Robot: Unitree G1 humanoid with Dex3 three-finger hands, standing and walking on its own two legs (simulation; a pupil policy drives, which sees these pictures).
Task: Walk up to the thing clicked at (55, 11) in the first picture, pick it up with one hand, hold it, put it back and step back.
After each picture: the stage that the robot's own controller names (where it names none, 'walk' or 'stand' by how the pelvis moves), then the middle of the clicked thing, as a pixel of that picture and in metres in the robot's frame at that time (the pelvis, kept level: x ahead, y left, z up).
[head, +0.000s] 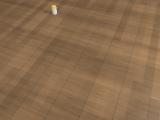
stand; (54, 9) +2.09 +0.44 -0.72
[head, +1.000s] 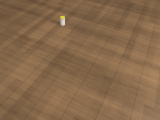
walk; (62, 20) +1.96 +0.25 -0.70
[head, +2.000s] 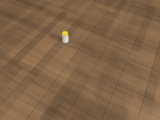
walk; (65, 37) +1.32 +0.18 -0.71
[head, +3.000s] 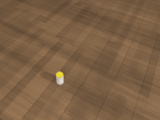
walk; (59, 78) +0.85 +0.19 -0.71
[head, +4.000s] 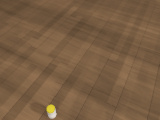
walk; (51, 111) +0.54 +0.23 -0.71
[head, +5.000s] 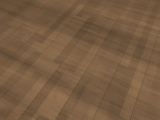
stand; out of the picture +0.37 +0.20 -0.70
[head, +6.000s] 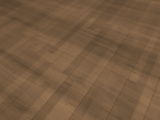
stand; out of the picture +0.35 +0.19 -0.72
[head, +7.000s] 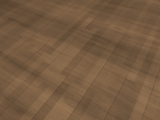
stand; out of the picture +0.35 +0.20 -0.73
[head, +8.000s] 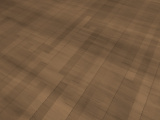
stand; out of the picture +0.34 +0.21 -0.73
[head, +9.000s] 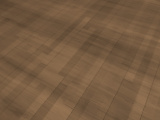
stand; out of the picture +0.33 +0.21 -0.73
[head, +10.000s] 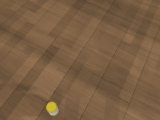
go down; (52, 108) +0.37 +0.20 -0.60
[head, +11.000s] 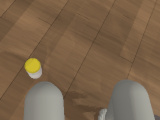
go down; (34, 69) +0.42 +0.22 -0.31
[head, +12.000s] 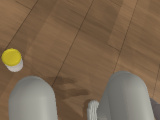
close in; (13, 61) +0.42 +0.24 -0.27
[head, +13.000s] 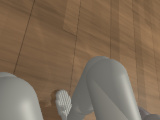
close; out of the picture +0.42 +0.27 -0.22
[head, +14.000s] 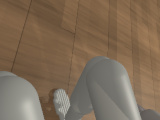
close; out of the picture +0.40 +0.27 -0.22
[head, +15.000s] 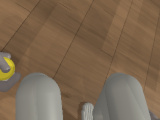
lift; (2, 72) +0.33 +0.26 -0.14
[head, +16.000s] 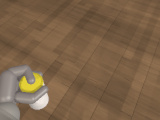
lift; (35, 92) +0.31 +0.18 +0.01
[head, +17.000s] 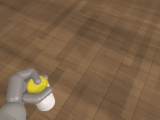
hold; (41, 94) +0.32 +0.17 -0.01
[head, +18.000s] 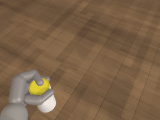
hold; (43, 95) +0.31 +0.16 -0.02
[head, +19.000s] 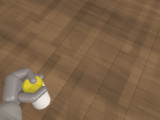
crouch; (37, 93) +0.33 +0.18 -0.07
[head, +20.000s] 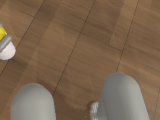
lower; out of the picture +0.47 +0.24 -0.10
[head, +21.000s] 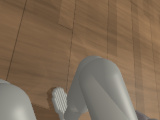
lower; out of the picture +0.42 +0.27 -0.23
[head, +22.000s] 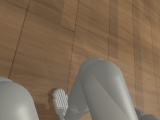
lower; out of the picture +0.42 +0.27 -0.23
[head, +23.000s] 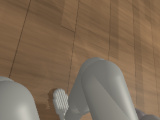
lower; out of the picture +0.42 +0.27 -0.23
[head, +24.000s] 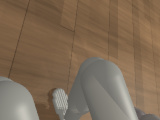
lower; out of the picture +0.42 +0.27 -0.23
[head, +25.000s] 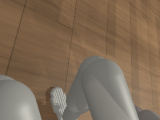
open; out of the picture +0.40 +0.25 -0.23
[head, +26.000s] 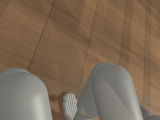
stand; out of the picture +0.39 +0.24 -0.24
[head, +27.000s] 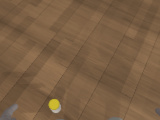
stand; (55, 106) +0.37 +0.18 -0.56
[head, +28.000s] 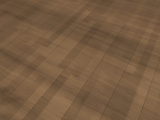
stand; out of the picture +0.35 +0.17 -0.67
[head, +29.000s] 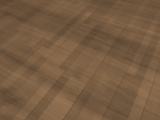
stand; out of the picture +0.35 +0.17 -0.67
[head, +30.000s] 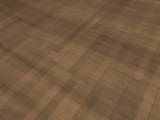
stand; out of the picture +0.37 +0.16 -0.72
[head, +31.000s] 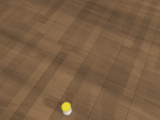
walk; (66, 108) +0.42 +0.13 -0.70
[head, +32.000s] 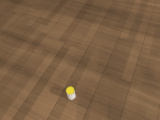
walk; (70, 93) +0.61 +0.17 -0.70
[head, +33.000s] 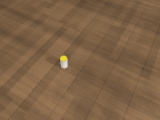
walk; (63, 62) +0.95 +0.19 -0.70
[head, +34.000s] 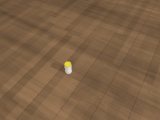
stand; (68, 67) +0.98 +0.18 -0.71
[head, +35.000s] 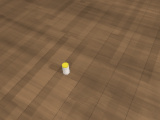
stand; (65, 68) +0.99 +0.21 -0.72
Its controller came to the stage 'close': yes
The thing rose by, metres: 0.70
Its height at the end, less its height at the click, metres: +0.00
